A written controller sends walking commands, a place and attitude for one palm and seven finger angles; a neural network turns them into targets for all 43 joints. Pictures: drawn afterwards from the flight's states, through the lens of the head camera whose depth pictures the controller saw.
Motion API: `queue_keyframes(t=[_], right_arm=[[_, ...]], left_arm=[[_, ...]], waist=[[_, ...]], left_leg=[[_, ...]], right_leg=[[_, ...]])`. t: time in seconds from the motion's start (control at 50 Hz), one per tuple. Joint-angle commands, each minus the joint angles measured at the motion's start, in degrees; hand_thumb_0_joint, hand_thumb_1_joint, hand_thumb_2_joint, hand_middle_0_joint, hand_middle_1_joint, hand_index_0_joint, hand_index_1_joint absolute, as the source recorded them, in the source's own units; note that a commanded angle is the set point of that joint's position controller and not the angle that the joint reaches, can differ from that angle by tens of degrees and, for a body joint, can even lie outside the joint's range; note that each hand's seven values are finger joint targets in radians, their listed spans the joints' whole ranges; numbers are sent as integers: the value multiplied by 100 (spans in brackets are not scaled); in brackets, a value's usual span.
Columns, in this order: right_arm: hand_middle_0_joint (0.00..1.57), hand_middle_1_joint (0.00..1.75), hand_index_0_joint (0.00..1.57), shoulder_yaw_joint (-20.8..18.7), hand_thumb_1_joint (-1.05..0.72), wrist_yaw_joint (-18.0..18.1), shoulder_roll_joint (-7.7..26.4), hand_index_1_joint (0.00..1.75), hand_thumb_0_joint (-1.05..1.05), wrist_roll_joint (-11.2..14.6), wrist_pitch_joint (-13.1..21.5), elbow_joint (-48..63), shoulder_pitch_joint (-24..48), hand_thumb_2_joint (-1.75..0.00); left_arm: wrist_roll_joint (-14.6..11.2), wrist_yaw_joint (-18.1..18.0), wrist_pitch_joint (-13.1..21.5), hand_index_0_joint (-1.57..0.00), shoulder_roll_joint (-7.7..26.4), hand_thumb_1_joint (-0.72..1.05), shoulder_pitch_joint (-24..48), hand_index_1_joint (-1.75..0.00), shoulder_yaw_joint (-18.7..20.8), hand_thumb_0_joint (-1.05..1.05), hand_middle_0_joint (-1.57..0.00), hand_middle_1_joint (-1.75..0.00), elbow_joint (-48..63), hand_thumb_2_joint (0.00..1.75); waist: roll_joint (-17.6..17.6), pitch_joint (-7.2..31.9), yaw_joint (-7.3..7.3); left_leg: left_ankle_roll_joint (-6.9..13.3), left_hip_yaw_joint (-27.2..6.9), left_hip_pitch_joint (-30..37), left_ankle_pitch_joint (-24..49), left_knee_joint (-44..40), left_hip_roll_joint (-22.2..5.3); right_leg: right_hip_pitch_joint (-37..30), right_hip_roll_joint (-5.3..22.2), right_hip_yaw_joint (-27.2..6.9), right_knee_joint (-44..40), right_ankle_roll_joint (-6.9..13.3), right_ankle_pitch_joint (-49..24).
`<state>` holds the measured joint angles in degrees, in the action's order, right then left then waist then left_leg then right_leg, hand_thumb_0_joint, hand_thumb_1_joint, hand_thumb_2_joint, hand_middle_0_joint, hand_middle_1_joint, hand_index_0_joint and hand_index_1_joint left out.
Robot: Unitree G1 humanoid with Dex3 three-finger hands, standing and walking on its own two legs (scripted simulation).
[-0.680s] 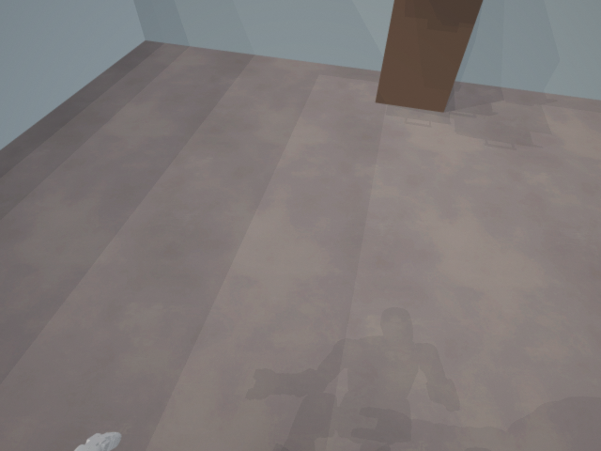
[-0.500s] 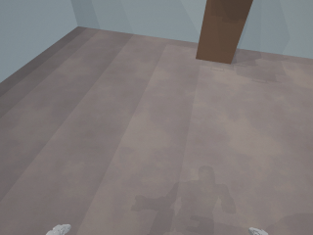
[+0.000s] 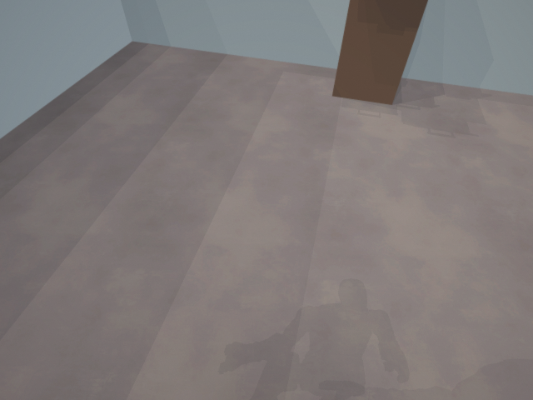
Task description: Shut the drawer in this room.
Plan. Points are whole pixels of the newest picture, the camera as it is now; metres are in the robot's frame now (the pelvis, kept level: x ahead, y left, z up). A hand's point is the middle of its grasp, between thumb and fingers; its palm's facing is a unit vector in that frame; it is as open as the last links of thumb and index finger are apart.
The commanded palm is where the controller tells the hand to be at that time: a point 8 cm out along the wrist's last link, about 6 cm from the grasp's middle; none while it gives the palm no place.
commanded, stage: stand and wait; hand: left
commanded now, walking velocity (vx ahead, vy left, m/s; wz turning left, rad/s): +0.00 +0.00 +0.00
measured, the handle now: out of the picture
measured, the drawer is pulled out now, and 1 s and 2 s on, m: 0.17 0.17 0.17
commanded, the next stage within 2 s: turn or walk to find it in 0.22 s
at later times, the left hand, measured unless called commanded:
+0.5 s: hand out of the picture +0.05 +0.22 -0.17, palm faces +0.01 -0.96 -0.29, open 7.4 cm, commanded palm none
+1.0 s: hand out of the picture +0.03 +0.24 -0.16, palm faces +0.03 -0.94 -0.33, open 7.4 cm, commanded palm none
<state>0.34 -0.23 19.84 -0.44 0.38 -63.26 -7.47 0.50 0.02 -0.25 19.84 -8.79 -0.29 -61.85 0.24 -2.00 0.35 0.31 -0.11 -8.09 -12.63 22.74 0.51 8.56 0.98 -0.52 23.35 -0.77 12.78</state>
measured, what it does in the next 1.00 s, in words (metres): stands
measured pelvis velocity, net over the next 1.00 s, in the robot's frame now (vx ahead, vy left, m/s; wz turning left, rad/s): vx -0.01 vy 0.00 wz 0.03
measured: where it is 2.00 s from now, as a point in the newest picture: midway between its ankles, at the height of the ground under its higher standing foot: outside the picture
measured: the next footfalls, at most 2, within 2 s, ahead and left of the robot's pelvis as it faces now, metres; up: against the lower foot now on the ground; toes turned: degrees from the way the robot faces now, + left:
none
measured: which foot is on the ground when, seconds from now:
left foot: down 0.00-1.00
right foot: down 0.00-1.00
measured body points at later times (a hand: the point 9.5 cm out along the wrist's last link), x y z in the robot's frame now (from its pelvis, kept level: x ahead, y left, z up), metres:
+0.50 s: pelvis -0.01 +0.00 +0.00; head +0.00 +0.00 +0.45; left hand +0.05 +0.27 -0.14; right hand +0.06 -0.28 -0.15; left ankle +0.00 +0.12 -0.74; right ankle +0.00 -0.13 -0.74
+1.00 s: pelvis -0.01 +0.00 +0.00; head +0.00 +0.00 +0.45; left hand +0.03 +0.29 -0.14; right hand +0.07 -0.29 -0.13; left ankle +0.00 +0.12 -0.74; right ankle +0.00 -0.13 -0.74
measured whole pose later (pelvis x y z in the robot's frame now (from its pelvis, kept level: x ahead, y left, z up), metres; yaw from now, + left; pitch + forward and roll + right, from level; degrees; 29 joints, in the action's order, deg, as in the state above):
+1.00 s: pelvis -0.01 +0.00 +0.00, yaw +2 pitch -2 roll +0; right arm 0.1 -0.4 19.2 -0.4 0.4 -63.5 -7.8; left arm 0.8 -0.2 0.0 18.9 -9.9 0.2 -62.8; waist 0.1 -2.1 1.0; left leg 0.0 -2.1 -10.1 -11.2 22.9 0.9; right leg 9.7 1.4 1.4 23.2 -0.6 12.0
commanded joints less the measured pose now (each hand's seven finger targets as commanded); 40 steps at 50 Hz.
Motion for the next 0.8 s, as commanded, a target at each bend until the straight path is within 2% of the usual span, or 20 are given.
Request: queue_keyframes(t=[0.0, 0.24, 0.34, 0.4, 0.44, 0.52, 0.56, 0.66, 0.78], right_arm=[[20, 30, 20, -250, -90, 95, 1150, 30, 0, 7, 159, 389, 374, -90], [20, 30, 20, -247, -90, 70, 1135, 30, 0, -7, 137, 337, 306, -90], [20, 30, 20, -151, -90, 45, 529, 30, 0, -36, -12, 429, 18, -90], [20, 30, 20, -169, -90, 52, 567, 30, 0, -27, -17, 477, -61, -90], [20, 30, 20, -181, -90, 53, 605, 30, 0, -25, 10, 454, -74, -90], [20, 30, 20, -209, -90, 62, 653, 30, 0, -4, 46, 434, -36, -90], [20, 30, 20, -220, -90, 69, 645, 30, 0, 1, 62, 398, -43, -90], [20, 30, 20, -245, -90, 86, 677, 30, 0, 10, 99, 328, -31, -90], [20, 30, 20, -269, -90, 89, 807, 30, 0, 8, 123, 319, 49, -90]], left_arm=[[6, -65, 154, -20, 1150, 90, 278, -30, 212, 0, -20, -30, 362, 90], [16, -65, 135, -20, 1139, 90, 313, -30, 229, 0, -20, -30, 358, 90], [15, -131, -11, -20, 646, 90, -32, -30, 165, 0, -20, -30, 415, 90], [22, -130, 8, -20, 664, 90, -29, -30, 163, 0, -20, -30, 490, 90], [19, -131, 27, -20, 675, 90, 6, -30, 169, 0, -20, -30, 522, 90], [20, -129, 76, -20, 687, 90, -59, -30, 174, 0, -20, -30, 476, 90], [15, -132, 90, -20, 675, 90, -69, -30, 178, 0, -20, -30, 448, 90], [22, -128, 128, -20, 670, 90, -119, -30, 193, 0, -20, -30, 350, 90], [34, -106, 145, -20, 776, 90, -89, -30, 223, 0, -20, -30, 288, 90]], waist=[[29, 378, -18], [7, 156, -19], [77, 245, 1], [137, 302, -30], [29, 376, -34], [35, 323, -17], [-71, 310, -19], [-22, 246, -13], [-81, 189, 3]], left_leg=[[175, -571, 5, 691, -416, -688], [158, -655, -242, 457, -451, -657], [73, -617, -615, 616, -31, -560], [74, -661, -511, 628, 34, -548], [99, -715, -476, 703, -24, -594], [118, -739, -448, 694, -53, -595], [122, -758, -415, 659, -106, -606], [144, -770, -365, 620, -202, -615], [169, -817, -391, 375, -374, -626]], right_leg=[[-28, 602, -499, -407, 245, -583], [121, 598, -501, -441, 224, -141], [159, 738, -426, -179, 143, -141], [305, 707, -454, -169, 171, -74], [250, 664, -389, -101, 164, -129], [229, 635, -380, -160, 167, -139], [214, 610, -365, -183, 165, -103], [187, 592, -357, -273, 183, -88], [142, 583, -385, -398, 196, 87]])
